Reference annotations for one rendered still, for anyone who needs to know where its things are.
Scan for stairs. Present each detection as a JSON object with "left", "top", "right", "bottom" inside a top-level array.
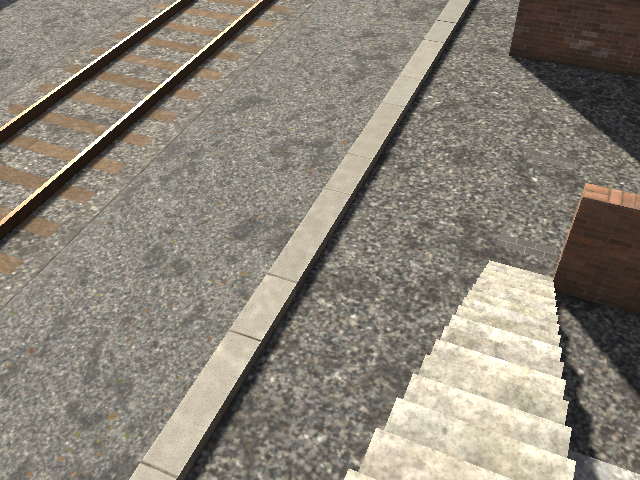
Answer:
[{"left": 344, "top": 260, "right": 576, "bottom": 480}]

